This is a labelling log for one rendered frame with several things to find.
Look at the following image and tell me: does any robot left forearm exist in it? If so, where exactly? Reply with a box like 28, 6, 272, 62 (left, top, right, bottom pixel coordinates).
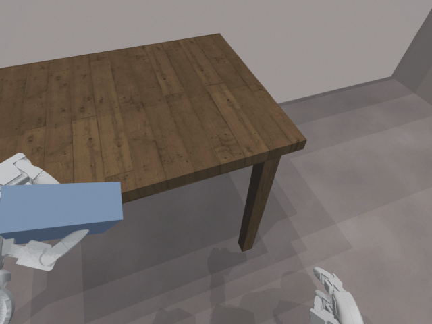
0, 269, 15, 324

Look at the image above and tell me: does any table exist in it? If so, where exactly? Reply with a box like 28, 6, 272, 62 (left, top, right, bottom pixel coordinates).
0, 33, 307, 252

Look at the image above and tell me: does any right robot hand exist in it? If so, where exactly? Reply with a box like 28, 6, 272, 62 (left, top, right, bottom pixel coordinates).
310, 267, 364, 324

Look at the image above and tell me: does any left robot hand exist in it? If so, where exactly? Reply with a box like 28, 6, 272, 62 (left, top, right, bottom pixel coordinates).
0, 153, 89, 271

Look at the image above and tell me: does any sponge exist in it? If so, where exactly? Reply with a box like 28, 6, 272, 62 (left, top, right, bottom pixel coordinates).
0, 182, 123, 244

